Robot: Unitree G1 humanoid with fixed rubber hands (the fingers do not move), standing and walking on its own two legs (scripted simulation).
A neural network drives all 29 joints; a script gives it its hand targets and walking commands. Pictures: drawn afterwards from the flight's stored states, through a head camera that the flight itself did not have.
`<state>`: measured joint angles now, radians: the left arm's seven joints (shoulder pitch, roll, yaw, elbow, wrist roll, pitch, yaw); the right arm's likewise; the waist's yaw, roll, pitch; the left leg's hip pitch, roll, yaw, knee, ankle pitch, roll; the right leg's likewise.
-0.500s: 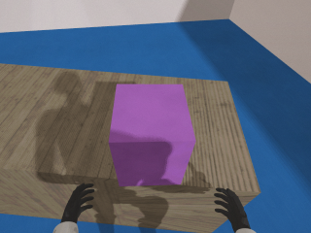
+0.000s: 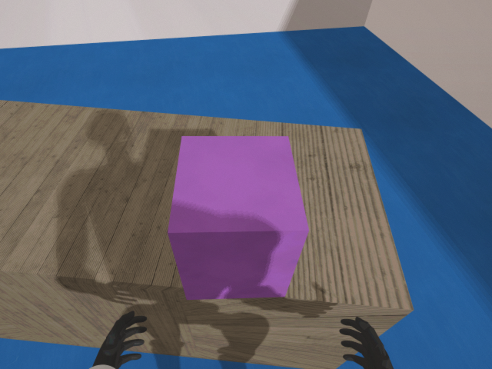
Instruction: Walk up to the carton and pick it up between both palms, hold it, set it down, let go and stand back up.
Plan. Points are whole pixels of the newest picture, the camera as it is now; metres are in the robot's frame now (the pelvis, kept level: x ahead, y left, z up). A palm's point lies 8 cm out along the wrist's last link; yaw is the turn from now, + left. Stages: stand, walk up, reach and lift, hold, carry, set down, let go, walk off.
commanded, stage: set down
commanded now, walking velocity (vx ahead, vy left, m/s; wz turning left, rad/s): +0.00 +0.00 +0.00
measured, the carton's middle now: (235, 220) +0.38 +0.04 -0.01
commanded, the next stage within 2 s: let go in 0.14 s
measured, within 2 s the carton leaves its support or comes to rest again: neither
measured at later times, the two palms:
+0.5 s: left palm (123, 353) +0.15 +0.22 -0.09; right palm out of the picture +0.13 -0.22 -0.09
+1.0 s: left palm out of the picture +0.06 +0.25 -0.14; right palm out of the picture +0.00 -0.23 -0.14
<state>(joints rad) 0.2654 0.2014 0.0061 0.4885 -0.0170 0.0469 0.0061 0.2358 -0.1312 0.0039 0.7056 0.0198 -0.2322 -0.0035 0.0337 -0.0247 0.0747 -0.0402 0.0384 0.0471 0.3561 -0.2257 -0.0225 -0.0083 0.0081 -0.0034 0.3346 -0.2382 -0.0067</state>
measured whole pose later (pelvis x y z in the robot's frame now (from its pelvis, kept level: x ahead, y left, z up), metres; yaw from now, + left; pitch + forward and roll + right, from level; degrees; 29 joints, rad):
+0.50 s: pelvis +0.00 +0.00 +0.00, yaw -1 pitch -5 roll +0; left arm 0.18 0.17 0.02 0.53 0.01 0.12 0.00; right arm 0.18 -0.16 -0.02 0.79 -0.01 -0.25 0.02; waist 0.00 -0.03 0.11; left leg -0.06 0.04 0.06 0.39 -0.24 -0.02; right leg -0.04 0.01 0.01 0.39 -0.26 0.00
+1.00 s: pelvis -0.02 +0.02 -0.02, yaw -5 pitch -1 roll -1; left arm 0.34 0.18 0.04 0.79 0.03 0.00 0.00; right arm 0.31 -0.20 -0.07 0.91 -0.03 0.05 0.01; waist 0.00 0.00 -0.02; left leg -0.25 0.07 0.12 0.61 -0.34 0.01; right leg -0.25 0.03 0.07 0.59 -0.32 0.01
